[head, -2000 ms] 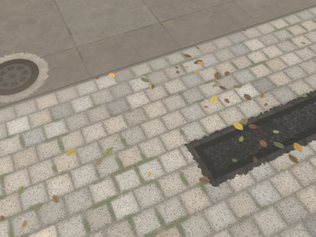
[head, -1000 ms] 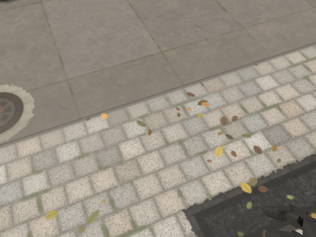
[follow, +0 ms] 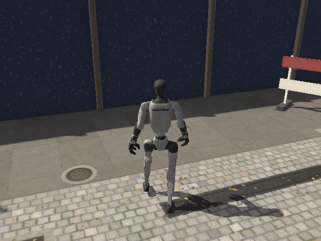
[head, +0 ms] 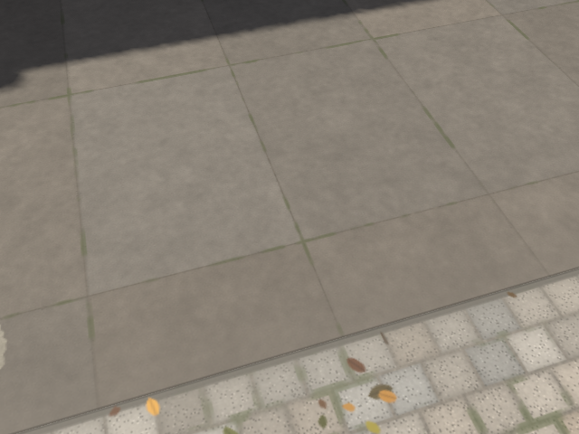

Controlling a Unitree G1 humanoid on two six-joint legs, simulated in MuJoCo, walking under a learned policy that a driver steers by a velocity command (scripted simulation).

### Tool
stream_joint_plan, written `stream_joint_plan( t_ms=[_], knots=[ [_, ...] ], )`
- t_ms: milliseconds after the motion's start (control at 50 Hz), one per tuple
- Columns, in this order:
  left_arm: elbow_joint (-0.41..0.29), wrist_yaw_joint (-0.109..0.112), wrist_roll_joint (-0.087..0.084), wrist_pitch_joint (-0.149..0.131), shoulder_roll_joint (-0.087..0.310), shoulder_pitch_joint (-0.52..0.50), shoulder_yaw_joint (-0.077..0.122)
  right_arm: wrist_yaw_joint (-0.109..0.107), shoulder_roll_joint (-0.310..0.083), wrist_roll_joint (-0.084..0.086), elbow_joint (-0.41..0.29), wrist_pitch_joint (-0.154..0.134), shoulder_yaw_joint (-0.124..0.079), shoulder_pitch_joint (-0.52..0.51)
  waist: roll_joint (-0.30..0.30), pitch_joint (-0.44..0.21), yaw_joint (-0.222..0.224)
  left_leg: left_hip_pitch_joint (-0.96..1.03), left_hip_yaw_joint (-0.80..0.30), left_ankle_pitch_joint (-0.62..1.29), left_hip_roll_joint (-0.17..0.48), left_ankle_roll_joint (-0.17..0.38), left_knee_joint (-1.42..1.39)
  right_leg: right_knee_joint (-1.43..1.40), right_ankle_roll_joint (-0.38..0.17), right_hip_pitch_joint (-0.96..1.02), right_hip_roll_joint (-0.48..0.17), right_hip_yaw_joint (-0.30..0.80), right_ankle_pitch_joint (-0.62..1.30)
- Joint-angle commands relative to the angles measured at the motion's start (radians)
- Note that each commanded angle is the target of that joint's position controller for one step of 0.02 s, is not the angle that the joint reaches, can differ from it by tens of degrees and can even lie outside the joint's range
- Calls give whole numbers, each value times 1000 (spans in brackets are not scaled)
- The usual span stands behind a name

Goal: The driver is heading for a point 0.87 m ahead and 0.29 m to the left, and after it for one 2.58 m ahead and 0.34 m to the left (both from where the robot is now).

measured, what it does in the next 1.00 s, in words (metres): walks ahead, turning left: left foot, then right foot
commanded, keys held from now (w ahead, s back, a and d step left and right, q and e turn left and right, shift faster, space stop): q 0.80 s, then no key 0.20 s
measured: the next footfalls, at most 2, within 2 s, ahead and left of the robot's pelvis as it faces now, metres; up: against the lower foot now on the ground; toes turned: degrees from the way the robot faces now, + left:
left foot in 0.12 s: +0.25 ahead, +0.12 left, +0.00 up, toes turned +6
right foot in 0.62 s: +0.31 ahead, -0.09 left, +0.00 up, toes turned +27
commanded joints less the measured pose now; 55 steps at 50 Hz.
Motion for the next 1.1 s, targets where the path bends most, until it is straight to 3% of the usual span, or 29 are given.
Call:
stream_joint_plan(
  t_ms=[20, 80, 120, 140, 160, 180, 200, 220, 260, 300, 340, 440, 540, 600, 620, 640, 660, 680, 720, 760, 820, 900, 960, 1000, 1020, 1040, 1060, 1080, 1100],
  knots=[
    [-37, 17, -11, 16, 177, -10, 42, 23, -46, -8, -122, -18, -8, -127, -83, 64, 9, 8, 59, -11, -23, 19, -83, 17, -111, -12, -297, 27, 572],
    [-52, 39, -25, 48, 209, -44, 54, 42, -97, -12, -127, -16, -36, -21, -138, -31, -62, 155, 120, -145, -102, 63, -95, 231, -67, 40, -298, 5, 909],
    [-72, 48, -24, 57, 191, -61, 47, 23, -187, -13, -76, -15, -83, 208, -68, -154, -185, 490, 83, 47, -137, 125, -224, 616, 8, -96, -213, -24, 773],
    [-99, 37, 32, 45, 82, 29, 14, -4, -284, -17, -80, -4, -97, 230, 186, -261, -113, 806, -212, 537, 97, 223, -116, 956, 67, -406, -102, -18, -46],
    [-118, 16, 23, 23, 72, 108, -6, -1, -308, -33, -134, -8, -91, 197, 236, -469, -77, 1033, -666, 568, 313, 454, -191, 1251, 103, -662, 51, 173, -492],
    [-108, 5, -8, 15, 174, 20, 19, 4, -237, -28, -158, -1, -80, 172, 43, -481, -147, 978, -551, 464, 253, 406, -232, 1271, 84, -683, -25, 290, -409],
    [-142, 7, -26, 17, 170, -62, 19, 2, -197, -15, -162, 1, -69, 111, 6, -339, -130, 848, -425, 370, 200, 355, -252, 1208, 71, -723, -58, 265, -321],
    [-134, 21, -13, 26, 154, -84, 19, -3, -170, -1, -160, 6, -62, 67, -71, -225, -98, 699, -347, 299, 147, 308, -282, 1131, 79, -721, -95, 250, -261],
    [-142, 34, -3, 56, 161, -72, 27, -13, -159, -14, -174, 20, -58, 20, -9, -154, -46, 483, -299, 219, 95, 284, -341, 1032, 90, -608, -113, 251, -195],
    [-137, 41, 2, 69, 133, -38, 23, -19, -171, -26, -182, 23, -64, 2, 24, -156, -26, 400, -262, 259, 69, 285, -352, 953, 110, -555, -94, 235, -170],
    [-143, 49, 7, 74, 121, -53, 20, -31, -186, -21, -181, 28, -70, 9, 28, -176, -31, 394, -257, 261, 58, 279, -341, 868, 127, -559, -81, 237, -135],
    [-173, 49, -1, 86, 117, -140, 21, -60, -189, -11, -195, 63, -71, -8, 69, -162, -60, 368, -324, -160, 17, 223, -353, 694, 139, -550, -60, 267, -24],
    [-194, 33, -9, 59, 123, -170, 27, -58, -183, -11, -198, 79, -73, 6, 118, -141, -82, 417, -428, -153, 21, 209, -304, 500, 115, -478, -29, 276, -69],
    [-174, 20, -10, 42, 139, -93, 42, -60, -162, 7, -207, 89, -66, -14, 107, -138, -32, 403, -440, -112, -33, 149, -213, 195, 70, -296, -52, 261, 100],
    [-181, 24, 6, 46, 204, -81, 58, -59, -115, 2, -209, 91, -53, 29, -30, -160, -58, 310, -349, -352, -107, 92, -65, 146, 4, -181, -234, 399, 170],
    [-176, 27, 38, 61, 282, -110, 76, -57, -107, 8, -243, 84, -53, 42, -350, -100, -109, 91, -137, -660, -277, 28, 110, 110, -163, -157, -413, 640, 389],
    [-203, 27, 43, 60, 217, -130, 64, -53, -204, -15, -222, 73, -81, 59, -297, -111, -83, 61, -126, -704, -212, -22, 361, 117, -247, -181, -483, 685, 461],
    [-220, 32, 34, 62, 168, -164, 51, -49, -236, -4, -194, 76, -97, 73, -210, -107, -90, 70, -121, -638, -190, -39, 458, 143, -217, -198, -431, 576, 461],
    [-228, 39, 1, 70, 130, -204, 41, -56, -189, -3, -166, 100, -91, 87, -166, -77, -93, 39, -91, -535, -169, -78, 546, 171, -147, -182, -329, 420, 420],
    [-227, 46, 3, 82, 132, -191, 39, -51, -136, 7, -180, 110, -75, 59, -183, -55, -75, 41, -35, -483, -154, -100, 514, 155, -145, -186, -286, 326, 425],
    [-215, 52, 10, 97, 156, -139, 51, -46, -103, 9, -222, 105, -60, -23, -226, -80, -23, 59, 2, -476, -116, -113, 350, 156, -172, -102, -305, 298, 434],
    [-206, 33, -7, 102, 198, -152, 64, -33, -91, -3, -228, 100, -48, -20, -254, -113, -19, 248, 51, -504, -104, -86, 119, 170, -187, -137, -332, 275, 471],
    [-192, 22, -31, 101, 200, -167, 61, -26, -95, -4, -198, 101, -52, 36, -241, -105, -52, 377, 80, -363, -119, -40, -141, 218, -166, -161, -327, 271, 431],
    [-155, 18, -34, 94, 151, -108, 42, -27, -116, -11, -180, 97, -55, 76, -165, -115, -67, 597, 26, -123, -93, 18, -354, 290, -61, -283, -276, 221, 276],
    [-167, 8, 17, 85, 76, -87, 15, -41, -186, -18, -194, 98, -64, 94, 74, -172, -38, 747, -227, 166, 120, 77, -343, 483, 40, -431, -187, 127, -44],
    [-203, 16, 18, 83, 71, -148, 11, -35, -183, -47, -195, 86, -54, 48, 226, -140, -51, 607, -340, 190, 258, 250, -338, 549, 88, -506, -119, 137, -350],
    [-199, 25, 6, 89, 139, -185, 29, -30, -140, -55, -199, 67, -44, 27, 152, -112, -87, 559, -324, 106, 231, 290, -363, 661, 108, -501, -135, 182, -368],
    [-186, 25, -4, 94, 151, -179, 38, -29, -113, -56, -179, 52, -33, 4, 144, -93, -72, 541, -270, 65, 187, 259, -366, 714, 113, -505, -135, 200, -337],
    [-158, 28, -2, 98, 149, -146, 42, -32, -133, -42, -162, 46, -40, 9, 126, -100, -71, 567, -239, -114, 143, 224, -389, 729, 116, -529, -130, 190, -293]
  ],
)
Keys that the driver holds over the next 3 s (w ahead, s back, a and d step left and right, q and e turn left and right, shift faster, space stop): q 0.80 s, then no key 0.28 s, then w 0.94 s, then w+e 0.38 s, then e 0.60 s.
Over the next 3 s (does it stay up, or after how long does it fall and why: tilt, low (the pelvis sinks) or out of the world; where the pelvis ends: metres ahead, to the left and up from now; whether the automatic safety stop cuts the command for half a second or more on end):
stays up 0.85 0.40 -0.01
